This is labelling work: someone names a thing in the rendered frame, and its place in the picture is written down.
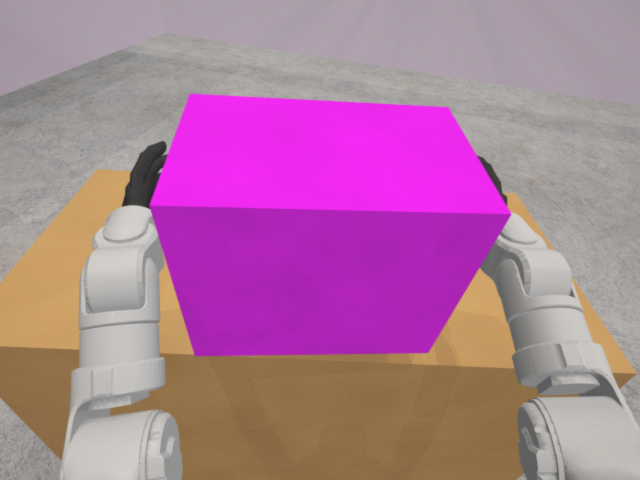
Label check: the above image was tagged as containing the robot left hand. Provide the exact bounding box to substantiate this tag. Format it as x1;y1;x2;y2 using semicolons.
122;141;168;209

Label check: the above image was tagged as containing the robot left forearm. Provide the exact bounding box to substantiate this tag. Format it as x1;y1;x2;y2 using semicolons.
59;205;166;480

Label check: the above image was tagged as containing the robot right forearm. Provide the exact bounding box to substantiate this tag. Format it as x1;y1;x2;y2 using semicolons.
480;212;640;437

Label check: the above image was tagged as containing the robot left upper arm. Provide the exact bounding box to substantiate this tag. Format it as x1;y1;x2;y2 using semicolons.
62;409;183;480

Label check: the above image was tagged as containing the pedestal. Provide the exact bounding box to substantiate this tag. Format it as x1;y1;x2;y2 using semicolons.
0;169;637;480

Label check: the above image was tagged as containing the robot right hand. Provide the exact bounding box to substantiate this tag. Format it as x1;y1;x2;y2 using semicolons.
477;156;507;206

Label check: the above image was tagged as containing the carton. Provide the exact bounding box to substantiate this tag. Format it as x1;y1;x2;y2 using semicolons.
149;94;511;356

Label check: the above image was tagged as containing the robot right upper arm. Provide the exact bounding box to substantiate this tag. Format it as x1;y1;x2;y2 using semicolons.
517;396;640;480

